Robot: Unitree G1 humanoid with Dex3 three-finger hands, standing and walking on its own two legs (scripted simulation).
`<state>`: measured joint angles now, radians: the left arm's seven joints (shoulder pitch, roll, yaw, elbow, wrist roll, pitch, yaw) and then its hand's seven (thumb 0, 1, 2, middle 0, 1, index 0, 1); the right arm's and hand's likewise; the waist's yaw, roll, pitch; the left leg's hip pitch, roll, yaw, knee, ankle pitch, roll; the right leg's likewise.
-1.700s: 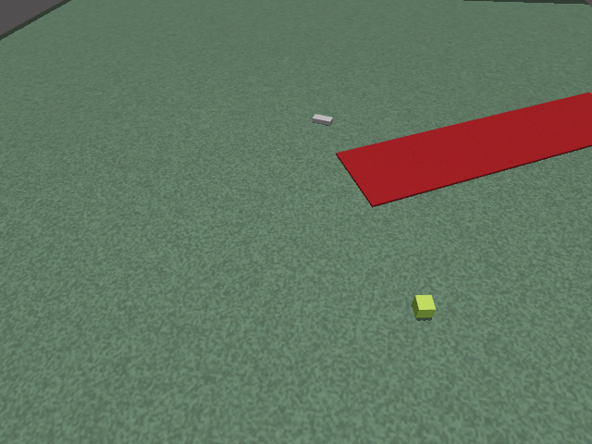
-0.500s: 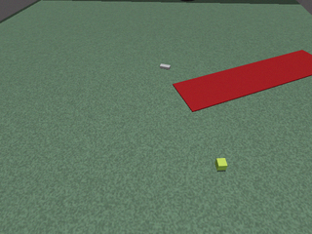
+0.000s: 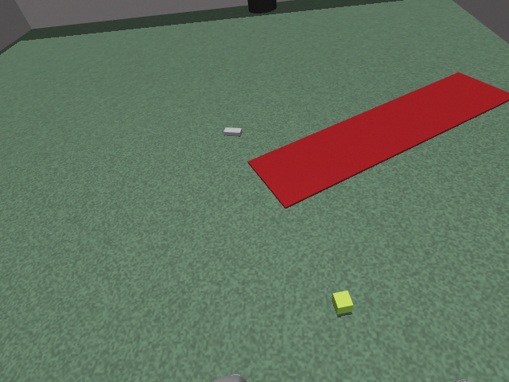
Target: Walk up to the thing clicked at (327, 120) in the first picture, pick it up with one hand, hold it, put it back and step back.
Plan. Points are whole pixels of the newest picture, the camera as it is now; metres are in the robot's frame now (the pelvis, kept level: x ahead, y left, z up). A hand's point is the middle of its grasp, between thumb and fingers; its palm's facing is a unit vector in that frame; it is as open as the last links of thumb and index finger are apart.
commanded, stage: walk up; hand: left
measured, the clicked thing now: (232, 131) +1.81 +0.37 -0.76
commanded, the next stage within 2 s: none
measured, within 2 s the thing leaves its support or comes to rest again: neither
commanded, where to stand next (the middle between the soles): +1.40 +0.25 m, yaw -11 degrees
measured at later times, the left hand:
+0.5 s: hand (146, 250) +0.44 +0.33 -0.13, palm faces -0.14 -0.91 -0.40, open 7.4 cm
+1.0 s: hand (160, 197) +0.62 +0.35 -0.14, palm faces -0.12 -0.90 -0.43, open 7.4 cm
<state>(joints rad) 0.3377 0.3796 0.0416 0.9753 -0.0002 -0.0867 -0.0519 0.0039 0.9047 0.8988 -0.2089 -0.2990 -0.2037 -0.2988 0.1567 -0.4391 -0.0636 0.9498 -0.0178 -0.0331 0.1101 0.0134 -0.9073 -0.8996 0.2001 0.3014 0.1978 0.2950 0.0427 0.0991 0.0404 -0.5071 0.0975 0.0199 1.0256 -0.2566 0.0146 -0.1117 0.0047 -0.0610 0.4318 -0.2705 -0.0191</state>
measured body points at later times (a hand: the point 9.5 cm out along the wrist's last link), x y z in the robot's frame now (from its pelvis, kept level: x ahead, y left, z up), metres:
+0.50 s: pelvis +0.31 +0.06 +0.00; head +0.32 +0.06 +0.45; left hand +0.45 +0.38 -0.10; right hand +0.33 -0.26 -0.11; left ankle +0.28 +0.17 -0.74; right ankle +0.35 -0.09 -0.68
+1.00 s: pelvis +0.57 +0.07 -0.01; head +0.58 +0.05 +0.44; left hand +0.63 +0.40 -0.11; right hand +0.67 -0.26 -0.11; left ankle +0.72 +0.22 -0.71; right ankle +0.53 -0.08 -0.74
